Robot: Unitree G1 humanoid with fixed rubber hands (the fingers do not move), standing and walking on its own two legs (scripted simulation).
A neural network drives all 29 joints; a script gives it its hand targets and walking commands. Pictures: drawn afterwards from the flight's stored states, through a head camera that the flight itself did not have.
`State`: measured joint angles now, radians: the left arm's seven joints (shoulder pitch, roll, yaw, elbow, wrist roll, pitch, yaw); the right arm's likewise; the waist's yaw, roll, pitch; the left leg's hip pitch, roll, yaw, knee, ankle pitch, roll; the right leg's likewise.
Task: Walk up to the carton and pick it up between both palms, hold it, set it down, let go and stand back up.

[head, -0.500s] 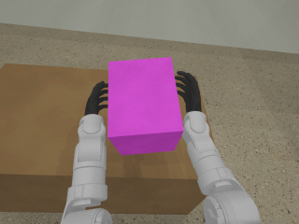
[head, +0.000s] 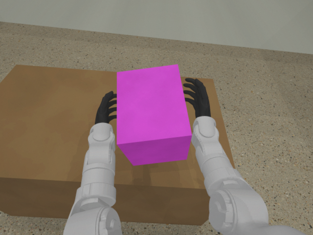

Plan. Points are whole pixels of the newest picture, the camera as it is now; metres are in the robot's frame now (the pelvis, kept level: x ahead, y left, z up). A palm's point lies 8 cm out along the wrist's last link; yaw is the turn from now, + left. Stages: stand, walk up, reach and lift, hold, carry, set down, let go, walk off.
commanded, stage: set down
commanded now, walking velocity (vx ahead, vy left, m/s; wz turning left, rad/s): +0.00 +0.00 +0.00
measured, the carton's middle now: (154, 118) +0.40 +0.02 +0.06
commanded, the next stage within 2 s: none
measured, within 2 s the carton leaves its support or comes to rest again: neither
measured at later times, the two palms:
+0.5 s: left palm (108, 129) +0.37 +0.15 +0.04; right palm (197, 113) +0.41 -0.10 +0.08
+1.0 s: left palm (109, 135) +0.38 +0.15 +0.00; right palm (192, 116) +0.43 -0.09 +0.04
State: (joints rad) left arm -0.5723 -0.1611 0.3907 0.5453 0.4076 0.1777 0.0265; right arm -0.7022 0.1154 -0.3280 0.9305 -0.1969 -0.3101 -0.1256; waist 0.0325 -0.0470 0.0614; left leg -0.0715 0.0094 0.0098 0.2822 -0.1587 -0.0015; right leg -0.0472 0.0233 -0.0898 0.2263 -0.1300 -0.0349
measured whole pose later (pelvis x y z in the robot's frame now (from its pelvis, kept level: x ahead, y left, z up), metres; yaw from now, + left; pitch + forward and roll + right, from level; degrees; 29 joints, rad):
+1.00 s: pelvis +0.01 +0.00 +0.00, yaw -2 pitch +11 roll -1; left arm -0.59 -0.16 0.52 0.84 0.39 -0.18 0.12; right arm -0.79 0.11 -0.50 1.09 -0.44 -0.45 -0.07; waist 0.06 0.00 -0.03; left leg -0.36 0.02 0.05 0.34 -0.18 0.00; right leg -0.35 0.03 -0.06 0.27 -0.13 -0.03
